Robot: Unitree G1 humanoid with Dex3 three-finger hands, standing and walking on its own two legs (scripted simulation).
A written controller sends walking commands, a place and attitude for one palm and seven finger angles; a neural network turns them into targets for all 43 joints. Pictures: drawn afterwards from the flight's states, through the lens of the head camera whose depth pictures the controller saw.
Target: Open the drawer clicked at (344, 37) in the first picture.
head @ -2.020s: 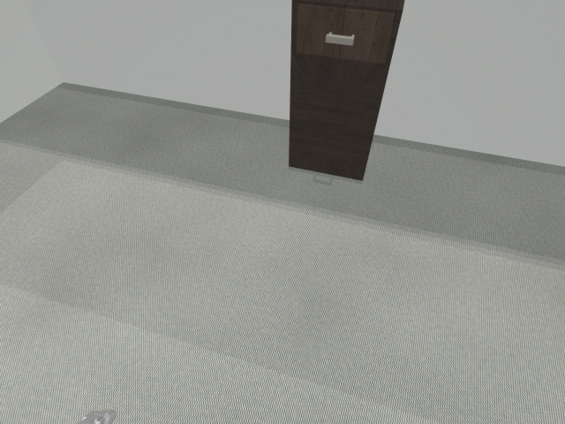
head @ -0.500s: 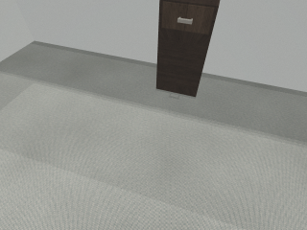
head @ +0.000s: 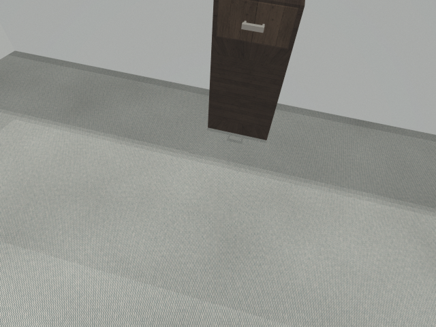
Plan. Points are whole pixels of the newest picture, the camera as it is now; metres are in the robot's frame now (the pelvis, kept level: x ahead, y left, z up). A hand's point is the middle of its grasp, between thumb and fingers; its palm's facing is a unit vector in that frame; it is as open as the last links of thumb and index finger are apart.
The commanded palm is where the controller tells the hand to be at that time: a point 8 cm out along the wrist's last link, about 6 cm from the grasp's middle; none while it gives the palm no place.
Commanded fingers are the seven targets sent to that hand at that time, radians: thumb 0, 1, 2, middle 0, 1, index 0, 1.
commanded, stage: walk to a spot facing it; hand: left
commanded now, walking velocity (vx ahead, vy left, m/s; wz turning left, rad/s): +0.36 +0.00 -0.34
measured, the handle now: (253, 25) +1.39 -0.05 -0.03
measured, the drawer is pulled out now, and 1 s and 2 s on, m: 0.00 0.00 0.00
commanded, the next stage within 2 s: turn to face it in 1.26 s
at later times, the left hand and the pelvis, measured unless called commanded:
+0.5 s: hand (180, 228) +0.37 +0.13 -0.17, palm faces -0.23 -0.96 -0.18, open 7.3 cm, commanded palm none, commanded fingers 0.00 0.90 0.90 -0.20 -0.30 -0.20 -0.30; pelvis +0.20 -0.02 -0.01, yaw -11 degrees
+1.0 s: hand (164, 225) +0.38 +0.17 -0.18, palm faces -0.17 -0.98 -0.13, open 7.3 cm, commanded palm none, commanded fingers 0.00 0.90 0.90 -0.20 -0.30 -0.20 -0.30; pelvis +0.41 +0.00 +0.00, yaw -17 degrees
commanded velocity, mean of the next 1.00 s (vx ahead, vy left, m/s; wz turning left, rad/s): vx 0.36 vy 0.00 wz -0.26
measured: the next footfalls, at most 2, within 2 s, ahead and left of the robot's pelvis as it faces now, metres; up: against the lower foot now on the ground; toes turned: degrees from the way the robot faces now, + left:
right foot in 0.48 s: +0.33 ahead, -0.11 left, +0.00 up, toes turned -19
left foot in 0.94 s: +0.56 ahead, +0.07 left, +0.00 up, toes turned -5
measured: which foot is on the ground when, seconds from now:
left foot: down 0.00-0.48, up 0.50-0.92, down 0.94-1.00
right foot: down 0.00-0.02, up 0.04-0.46, down 0.48-0.96, up 0.98-1.00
